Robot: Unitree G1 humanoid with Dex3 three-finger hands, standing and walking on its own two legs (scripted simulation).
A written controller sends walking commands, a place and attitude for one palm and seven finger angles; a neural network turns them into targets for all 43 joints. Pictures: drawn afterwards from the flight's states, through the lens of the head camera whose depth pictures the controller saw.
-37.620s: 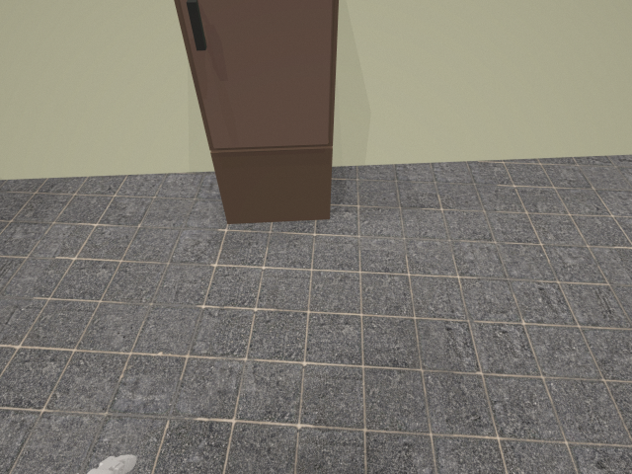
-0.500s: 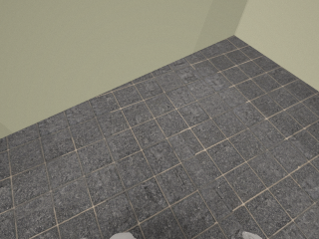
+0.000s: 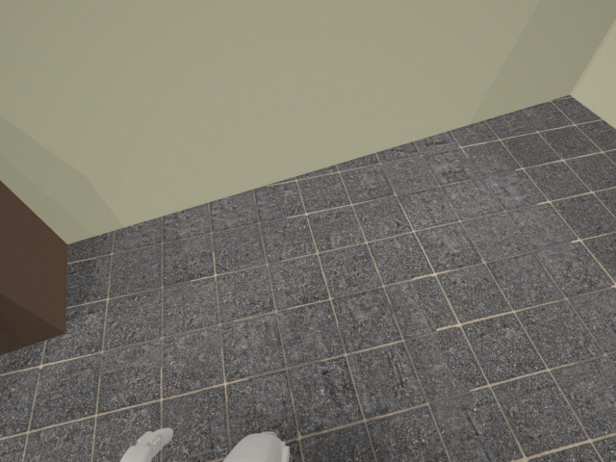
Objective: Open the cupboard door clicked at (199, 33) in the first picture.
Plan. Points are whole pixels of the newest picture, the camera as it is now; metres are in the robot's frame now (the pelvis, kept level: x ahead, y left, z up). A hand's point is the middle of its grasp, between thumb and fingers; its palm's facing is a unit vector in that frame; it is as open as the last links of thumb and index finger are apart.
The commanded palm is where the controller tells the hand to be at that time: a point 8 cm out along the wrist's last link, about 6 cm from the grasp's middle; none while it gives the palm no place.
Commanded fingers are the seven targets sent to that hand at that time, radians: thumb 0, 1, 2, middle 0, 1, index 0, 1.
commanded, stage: turn to face it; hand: left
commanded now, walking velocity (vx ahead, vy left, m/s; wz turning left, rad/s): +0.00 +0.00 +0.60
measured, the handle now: out of the picture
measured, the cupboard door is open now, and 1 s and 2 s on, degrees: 41 41 41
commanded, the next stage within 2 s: take the last steps up to it in 1.58 s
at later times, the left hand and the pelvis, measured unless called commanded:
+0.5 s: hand out of the picture +0.05 +0.24 -0.16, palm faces +0.31 -0.91 -0.26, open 7.4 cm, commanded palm none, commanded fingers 0.00 0.90 0.90 -0.20 -0.30 -0.20 -0.30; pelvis +0.02 +0.01 +0.00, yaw +17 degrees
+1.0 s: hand out of the picture -0.04 +0.19 -0.19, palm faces +0.62 -0.75 -0.22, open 7.4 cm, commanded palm none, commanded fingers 0.00 0.90 0.90 -0.20 -0.30 -0.20 -0.30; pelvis +0.04 +0.00 -0.01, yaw +38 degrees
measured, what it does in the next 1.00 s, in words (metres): steps on the spot, turning left: left foot, then right foot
